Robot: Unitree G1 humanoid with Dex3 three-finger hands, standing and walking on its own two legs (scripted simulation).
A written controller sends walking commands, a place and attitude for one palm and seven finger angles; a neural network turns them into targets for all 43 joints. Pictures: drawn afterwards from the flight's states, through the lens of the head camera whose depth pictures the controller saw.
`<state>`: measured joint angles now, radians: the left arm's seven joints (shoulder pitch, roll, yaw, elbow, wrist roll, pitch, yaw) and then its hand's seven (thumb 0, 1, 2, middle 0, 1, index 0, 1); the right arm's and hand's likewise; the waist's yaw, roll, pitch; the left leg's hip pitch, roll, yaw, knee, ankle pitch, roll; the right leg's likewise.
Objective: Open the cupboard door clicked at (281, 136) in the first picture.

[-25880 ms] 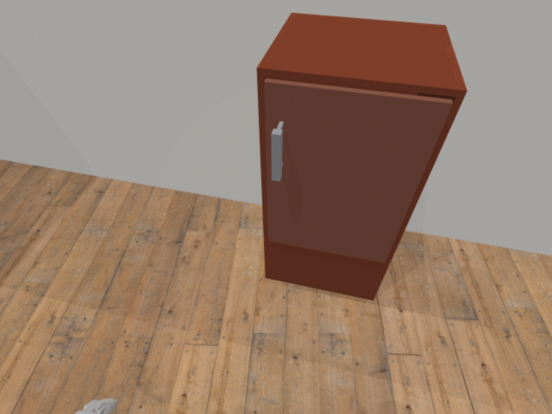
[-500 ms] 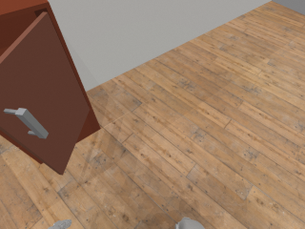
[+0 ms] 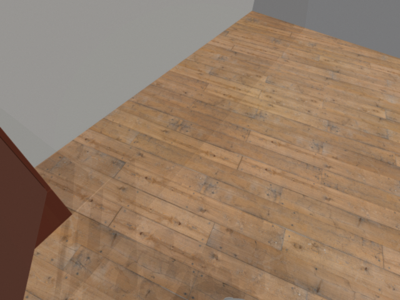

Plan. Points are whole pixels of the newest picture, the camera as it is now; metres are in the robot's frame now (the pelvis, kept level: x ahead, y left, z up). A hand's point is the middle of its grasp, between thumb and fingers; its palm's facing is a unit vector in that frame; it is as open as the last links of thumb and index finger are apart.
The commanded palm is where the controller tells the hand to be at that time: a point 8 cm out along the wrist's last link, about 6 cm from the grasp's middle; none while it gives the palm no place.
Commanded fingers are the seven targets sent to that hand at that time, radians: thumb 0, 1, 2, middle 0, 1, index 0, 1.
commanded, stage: walk to a spot facing it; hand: left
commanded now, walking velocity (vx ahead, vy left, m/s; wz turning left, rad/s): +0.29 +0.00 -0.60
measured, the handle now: out of the picture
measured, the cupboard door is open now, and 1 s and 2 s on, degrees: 44 44 44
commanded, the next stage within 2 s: turn to face it in 1.28 s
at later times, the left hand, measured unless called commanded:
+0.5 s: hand (185, 226) +0.32 +0.05 -0.16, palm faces -0.31 -0.93 -0.21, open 7.4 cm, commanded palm none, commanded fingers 0.00 0.90 0.90 -0.20 -0.30 -0.20 -0.30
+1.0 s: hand (195, 210) +0.38 +0.02 -0.18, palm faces -0.31 -0.94 -0.14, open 7.4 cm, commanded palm none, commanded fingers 0.00 0.90 0.90 -0.20 -0.30 -0.20 -0.30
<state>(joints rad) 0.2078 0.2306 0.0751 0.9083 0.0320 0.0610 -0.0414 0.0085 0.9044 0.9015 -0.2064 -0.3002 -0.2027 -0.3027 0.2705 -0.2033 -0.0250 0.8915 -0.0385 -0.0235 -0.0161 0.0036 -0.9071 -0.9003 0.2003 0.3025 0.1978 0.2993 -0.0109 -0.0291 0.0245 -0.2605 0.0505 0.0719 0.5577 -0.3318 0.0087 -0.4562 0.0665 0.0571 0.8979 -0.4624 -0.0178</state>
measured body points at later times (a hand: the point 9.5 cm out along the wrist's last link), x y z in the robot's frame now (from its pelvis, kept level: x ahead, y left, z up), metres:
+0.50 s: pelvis +0.16 -0.10 -0.01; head +0.20 -0.12 +0.44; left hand +0.34 +0.10 -0.14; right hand +0.06 -0.32 -0.16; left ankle +0.13 +0.07 -0.63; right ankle +0.18 -0.16 -0.73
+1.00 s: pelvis +0.40 -0.16 -0.01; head +0.43 -0.16 +0.44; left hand +0.40 +0.07 -0.17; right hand +0.44 -0.41 -0.14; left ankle +0.49 -0.09 -0.73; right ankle +0.22 -0.18 -0.66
